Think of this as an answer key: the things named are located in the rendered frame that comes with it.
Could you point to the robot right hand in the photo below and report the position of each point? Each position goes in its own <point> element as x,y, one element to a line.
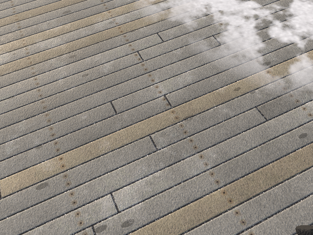
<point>304,230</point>

